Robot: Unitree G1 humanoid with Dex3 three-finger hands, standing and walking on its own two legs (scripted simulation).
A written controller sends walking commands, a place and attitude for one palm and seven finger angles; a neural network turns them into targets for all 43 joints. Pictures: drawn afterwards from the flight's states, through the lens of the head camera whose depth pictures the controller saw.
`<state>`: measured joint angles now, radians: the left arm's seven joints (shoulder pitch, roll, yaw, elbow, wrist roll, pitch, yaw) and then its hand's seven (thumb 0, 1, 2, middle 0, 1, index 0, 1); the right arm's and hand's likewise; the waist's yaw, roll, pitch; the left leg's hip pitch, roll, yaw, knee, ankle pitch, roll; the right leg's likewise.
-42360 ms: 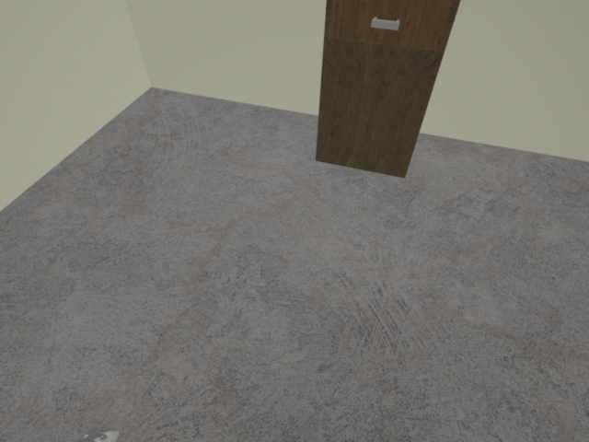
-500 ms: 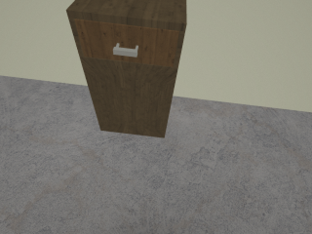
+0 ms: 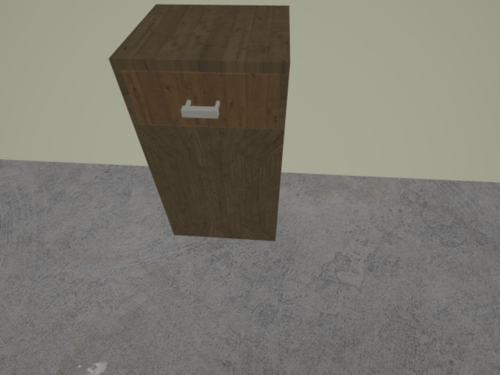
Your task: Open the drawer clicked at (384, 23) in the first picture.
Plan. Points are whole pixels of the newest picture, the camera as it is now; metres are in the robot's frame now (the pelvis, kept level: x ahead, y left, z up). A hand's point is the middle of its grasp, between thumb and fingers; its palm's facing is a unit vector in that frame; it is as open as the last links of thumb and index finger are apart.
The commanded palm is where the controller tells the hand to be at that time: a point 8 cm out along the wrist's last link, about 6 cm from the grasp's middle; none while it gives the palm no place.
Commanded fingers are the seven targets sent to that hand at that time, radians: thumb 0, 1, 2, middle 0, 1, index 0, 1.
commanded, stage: let the arm hang, fingers relaxed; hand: left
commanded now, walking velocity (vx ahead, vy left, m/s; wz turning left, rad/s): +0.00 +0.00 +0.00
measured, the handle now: (201, 107) +0.81 +0.19 -0.02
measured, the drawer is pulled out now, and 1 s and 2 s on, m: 0.00 0.00 0.00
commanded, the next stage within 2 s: look to check the result in 0.18 s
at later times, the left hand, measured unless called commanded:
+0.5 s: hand out of the picture +0.09 +0.23 -0.16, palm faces -0.05 -0.94 -0.33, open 7.4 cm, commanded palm none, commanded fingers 0.00 0.90 0.90 -0.20 -0.30 -0.20 -0.30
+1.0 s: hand out of the picture +0.12 +0.23 -0.16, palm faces -0.04 -0.94 -0.34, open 7.4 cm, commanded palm none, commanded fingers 0.00 0.90 0.90 -0.20 -0.30 -0.20 -0.30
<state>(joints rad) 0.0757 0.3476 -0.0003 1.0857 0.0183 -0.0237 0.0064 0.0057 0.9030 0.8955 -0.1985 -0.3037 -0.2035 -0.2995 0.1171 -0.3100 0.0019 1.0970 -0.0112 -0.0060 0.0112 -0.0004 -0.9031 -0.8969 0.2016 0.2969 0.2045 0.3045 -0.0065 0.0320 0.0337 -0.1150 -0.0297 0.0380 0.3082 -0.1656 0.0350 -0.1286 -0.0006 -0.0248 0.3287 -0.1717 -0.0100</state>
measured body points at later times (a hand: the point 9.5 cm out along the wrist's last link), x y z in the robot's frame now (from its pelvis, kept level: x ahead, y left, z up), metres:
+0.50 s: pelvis +0.02 -0.01 +0.00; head +0.05 -0.01 +0.45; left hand +0.09 +0.28 -0.14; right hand +0.08 -0.31 -0.14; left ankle +0.00 +0.09 -0.75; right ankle +0.01 -0.11 -0.75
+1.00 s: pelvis +0.03 -0.01 +0.00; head +0.05 -0.01 +0.45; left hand +0.12 +0.28 -0.13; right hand +0.11 -0.30 -0.14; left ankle +0.00 +0.09 -0.75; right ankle +0.01 -0.11 -0.75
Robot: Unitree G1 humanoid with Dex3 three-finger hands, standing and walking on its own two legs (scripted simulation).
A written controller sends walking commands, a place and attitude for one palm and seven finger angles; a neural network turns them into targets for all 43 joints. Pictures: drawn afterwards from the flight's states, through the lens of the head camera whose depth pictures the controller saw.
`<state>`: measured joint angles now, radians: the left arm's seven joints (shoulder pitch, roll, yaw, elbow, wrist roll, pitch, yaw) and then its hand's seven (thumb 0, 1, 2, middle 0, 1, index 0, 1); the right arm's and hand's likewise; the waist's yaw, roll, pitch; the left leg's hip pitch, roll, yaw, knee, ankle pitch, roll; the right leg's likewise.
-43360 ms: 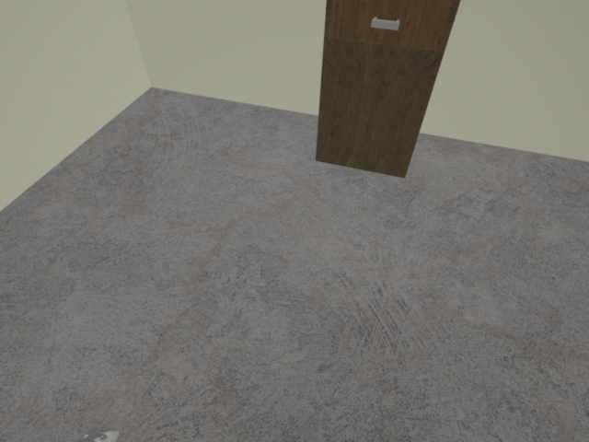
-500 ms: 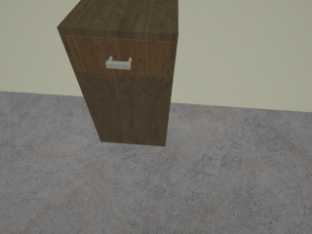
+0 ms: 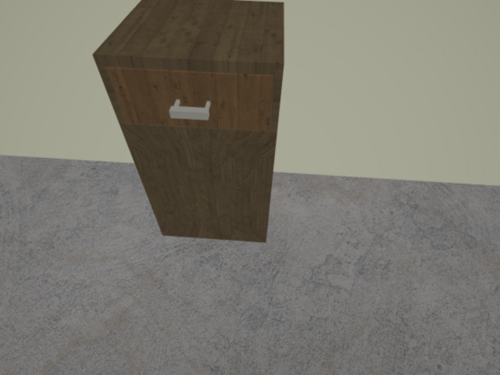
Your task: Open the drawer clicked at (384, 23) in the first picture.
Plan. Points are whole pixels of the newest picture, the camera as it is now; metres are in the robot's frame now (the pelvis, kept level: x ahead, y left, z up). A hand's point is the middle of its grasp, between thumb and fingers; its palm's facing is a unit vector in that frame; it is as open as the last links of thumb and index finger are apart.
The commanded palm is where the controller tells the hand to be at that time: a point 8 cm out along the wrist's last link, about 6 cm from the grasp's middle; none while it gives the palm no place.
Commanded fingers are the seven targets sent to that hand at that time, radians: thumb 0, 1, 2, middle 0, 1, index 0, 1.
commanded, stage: take the last steps up to it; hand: left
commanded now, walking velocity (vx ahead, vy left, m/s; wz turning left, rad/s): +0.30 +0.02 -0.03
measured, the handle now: (191, 108) +0.78 +0.21 -0.02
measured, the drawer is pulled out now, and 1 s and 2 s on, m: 0.00 0.00 0.00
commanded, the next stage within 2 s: come to a stop and stand still in 0.66 s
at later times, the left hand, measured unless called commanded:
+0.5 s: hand out of the picture +0.15 +0.18 -0.19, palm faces +0.01 -0.99 -0.17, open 7.3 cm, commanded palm none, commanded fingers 0.00 0.90 0.90 -0.20 -0.30 -0.20 -0.30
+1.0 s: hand (185, 291) +0.32 +0.16 -0.19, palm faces +0.07 -0.97 -0.23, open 7.3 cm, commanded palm none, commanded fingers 0.00 0.90 0.90 -0.20 -0.30 -0.20 -0.30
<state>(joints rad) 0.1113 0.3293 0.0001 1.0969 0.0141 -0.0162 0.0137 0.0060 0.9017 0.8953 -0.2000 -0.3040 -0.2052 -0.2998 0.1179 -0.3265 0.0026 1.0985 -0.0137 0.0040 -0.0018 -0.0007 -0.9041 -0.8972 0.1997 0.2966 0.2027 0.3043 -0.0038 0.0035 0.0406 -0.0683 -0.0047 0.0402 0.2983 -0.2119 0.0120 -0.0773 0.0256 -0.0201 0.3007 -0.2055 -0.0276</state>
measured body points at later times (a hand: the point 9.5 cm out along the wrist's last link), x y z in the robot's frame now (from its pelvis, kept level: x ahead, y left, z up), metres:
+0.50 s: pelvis +0.10 +0.00 -0.02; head +0.16 +0.01 +0.43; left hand +0.15 +0.23 -0.17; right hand -0.03 -0.19 -0.15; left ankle -0.03 +0.10 -0.75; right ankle +0.18 -0.12 -0.71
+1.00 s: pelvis +0.25 -0.03 -0.02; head +0.31 -0.03 +0.43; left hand +0.31 +0.21 -0.17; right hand +0.30 -0.27 -0.17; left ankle +0.19 +0.11 -0.73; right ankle +0.23 -0.14 -0.75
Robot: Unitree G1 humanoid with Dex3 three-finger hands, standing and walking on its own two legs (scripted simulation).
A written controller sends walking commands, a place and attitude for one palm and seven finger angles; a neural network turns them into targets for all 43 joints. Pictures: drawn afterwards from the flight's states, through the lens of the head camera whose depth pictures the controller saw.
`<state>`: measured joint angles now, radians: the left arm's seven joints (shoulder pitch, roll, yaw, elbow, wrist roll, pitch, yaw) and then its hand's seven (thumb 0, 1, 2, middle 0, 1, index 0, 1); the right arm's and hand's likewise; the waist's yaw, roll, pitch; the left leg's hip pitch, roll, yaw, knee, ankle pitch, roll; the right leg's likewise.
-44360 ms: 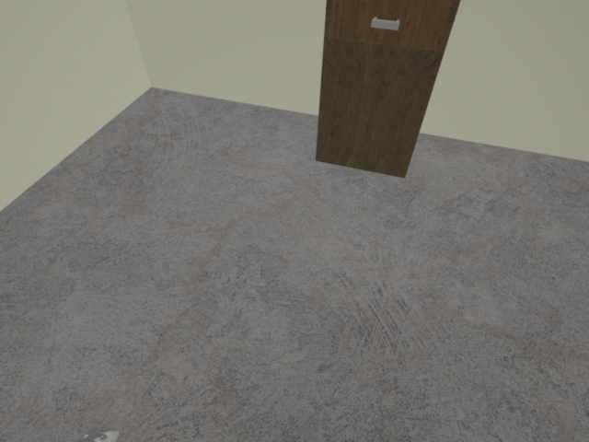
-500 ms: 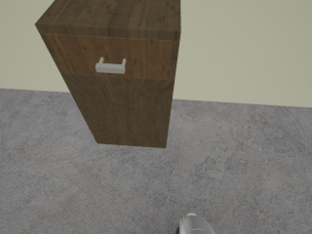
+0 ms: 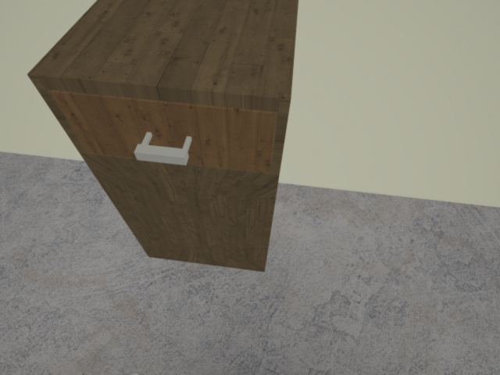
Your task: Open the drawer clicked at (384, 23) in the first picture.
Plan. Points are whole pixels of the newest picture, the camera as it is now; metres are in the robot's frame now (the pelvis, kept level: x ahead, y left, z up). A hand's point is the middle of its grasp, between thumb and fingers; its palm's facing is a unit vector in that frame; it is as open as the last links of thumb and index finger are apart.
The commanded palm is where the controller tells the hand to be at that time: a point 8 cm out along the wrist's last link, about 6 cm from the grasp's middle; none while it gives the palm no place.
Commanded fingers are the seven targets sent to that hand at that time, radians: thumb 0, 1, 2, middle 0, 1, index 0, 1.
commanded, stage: come to a stop and stand still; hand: left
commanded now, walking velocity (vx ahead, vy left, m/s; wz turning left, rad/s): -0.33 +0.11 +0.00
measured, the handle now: (165, 146) +0.54 +0.21 -0.01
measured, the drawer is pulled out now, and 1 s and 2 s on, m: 0.00 0.00 0.00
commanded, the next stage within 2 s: look again from close up in 0.72 s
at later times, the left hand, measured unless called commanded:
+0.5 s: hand out of the picture +0.09 +0.21 -0.17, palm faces -0.04 -0.95 -0.30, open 7.4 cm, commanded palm none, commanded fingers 0.00 0.90 0.90 -0.20 -0.30 -0.20 -0.30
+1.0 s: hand out of the picture +0.07 +0.18 -0.16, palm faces -0.05 -0.97 -0.25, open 7.4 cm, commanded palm none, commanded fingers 0.00 0.90 0.90 -0.20 -0.30 -0.20 -0.30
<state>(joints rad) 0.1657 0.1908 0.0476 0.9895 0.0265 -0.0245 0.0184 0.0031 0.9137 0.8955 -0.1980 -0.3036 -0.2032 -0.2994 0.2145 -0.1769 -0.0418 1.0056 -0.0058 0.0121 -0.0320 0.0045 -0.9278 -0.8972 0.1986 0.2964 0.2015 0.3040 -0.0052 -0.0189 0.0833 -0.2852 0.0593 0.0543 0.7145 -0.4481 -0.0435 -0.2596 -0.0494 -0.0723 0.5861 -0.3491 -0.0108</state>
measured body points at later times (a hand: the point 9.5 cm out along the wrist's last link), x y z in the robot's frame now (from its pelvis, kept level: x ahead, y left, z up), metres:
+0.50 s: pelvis +0.02 -0.01 -0.01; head +0.08 -0.01 +0.44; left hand +0.09 +0.26 -0.15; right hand +0.09 -0.26 -0.16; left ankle +0.02 +0.12 -0.73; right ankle -0.01 -0.14 -0.74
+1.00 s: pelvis +0.00 -0.02 +0.00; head -0.02 -0.01 +0.45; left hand +0.07 +0.24 -0.14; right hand +0.05 -0.28 -0.13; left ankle +0.03 +0.08 -0.73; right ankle -0.01 -0.14 -0.73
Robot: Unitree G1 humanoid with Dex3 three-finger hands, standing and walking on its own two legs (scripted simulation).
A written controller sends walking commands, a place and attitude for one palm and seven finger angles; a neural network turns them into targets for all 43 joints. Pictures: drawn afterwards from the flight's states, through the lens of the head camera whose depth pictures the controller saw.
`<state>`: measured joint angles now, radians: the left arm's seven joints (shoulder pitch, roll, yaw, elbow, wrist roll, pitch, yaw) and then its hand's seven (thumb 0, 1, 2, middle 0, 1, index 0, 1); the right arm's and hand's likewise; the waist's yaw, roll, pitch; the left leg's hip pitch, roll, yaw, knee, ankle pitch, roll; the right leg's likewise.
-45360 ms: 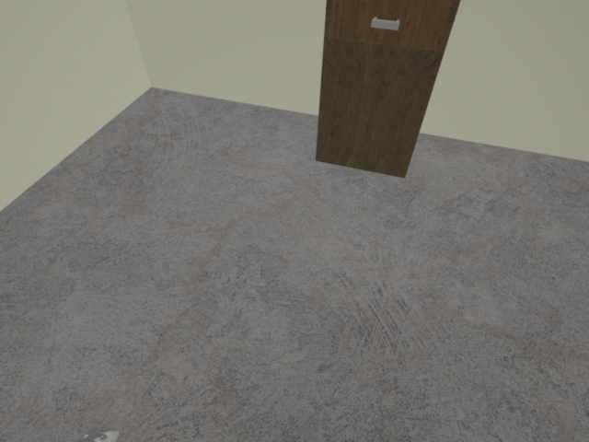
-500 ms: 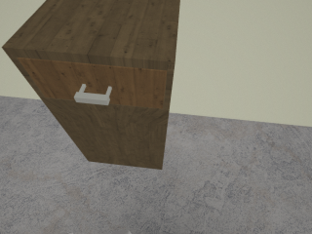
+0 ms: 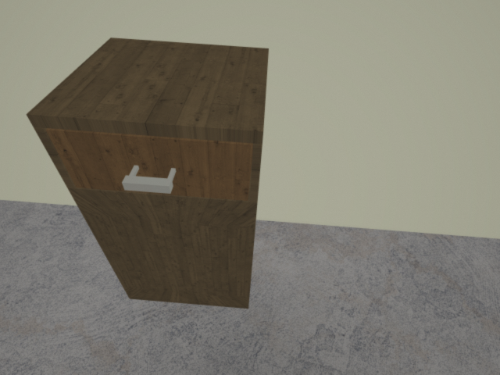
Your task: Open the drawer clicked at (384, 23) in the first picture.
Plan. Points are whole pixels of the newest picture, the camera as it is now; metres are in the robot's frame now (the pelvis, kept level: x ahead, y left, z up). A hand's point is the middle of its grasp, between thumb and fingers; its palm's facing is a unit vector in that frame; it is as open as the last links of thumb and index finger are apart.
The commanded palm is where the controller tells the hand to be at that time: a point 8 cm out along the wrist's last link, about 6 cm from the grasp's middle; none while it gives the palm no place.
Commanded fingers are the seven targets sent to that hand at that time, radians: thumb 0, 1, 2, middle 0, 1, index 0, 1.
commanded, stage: look again from close up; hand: left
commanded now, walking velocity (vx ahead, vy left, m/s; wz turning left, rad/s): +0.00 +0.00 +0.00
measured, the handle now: (151, 177) +0.53 +0.26 -0.01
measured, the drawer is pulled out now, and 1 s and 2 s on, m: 0.00 0.00 0.00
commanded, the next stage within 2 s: raise the hand with hooked fingers in 0.28 s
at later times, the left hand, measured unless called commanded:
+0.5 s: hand out of the picture +0.06 +0.20 -0.11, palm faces -0.02 -0.91 -0.41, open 7.4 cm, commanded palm +0.09 +0.23 -0.05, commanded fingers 0.00 0.74 0.83 -0.21 -0.41 -0.21 -0.41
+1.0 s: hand (100, 347) +0.17 +0.24 -0.03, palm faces +0.09 -0.09 -0.99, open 9.7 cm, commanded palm +0.16 +0.24 +0.03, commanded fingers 0.00 0.15 0.58 -0.25 -0.78 -0.25 -0.78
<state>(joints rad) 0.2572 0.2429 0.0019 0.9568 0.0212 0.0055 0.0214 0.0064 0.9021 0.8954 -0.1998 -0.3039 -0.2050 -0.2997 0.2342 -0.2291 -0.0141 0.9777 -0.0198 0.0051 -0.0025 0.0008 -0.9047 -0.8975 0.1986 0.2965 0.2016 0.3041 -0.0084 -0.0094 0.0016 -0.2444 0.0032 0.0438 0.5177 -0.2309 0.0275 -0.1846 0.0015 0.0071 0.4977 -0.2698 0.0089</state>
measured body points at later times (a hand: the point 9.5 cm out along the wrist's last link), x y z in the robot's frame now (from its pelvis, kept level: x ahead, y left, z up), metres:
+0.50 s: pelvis -0.02 +0.01 -0.01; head -0.03 +0.01 +0.44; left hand +0.06 +0.25 -0.09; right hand +0.03 -0.22 -0.14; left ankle +0.03 +0.10 -0.74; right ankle +0.00 -0.13 -0.73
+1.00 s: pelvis -0.01 -0.01 -0.05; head +0.01 -0.02 +0.40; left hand +0.16 +0.24 +0.02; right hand +0.27 -0.19 -0.11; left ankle +0.03 +0.10 -0.74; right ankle +0.00 -0.12 -0.74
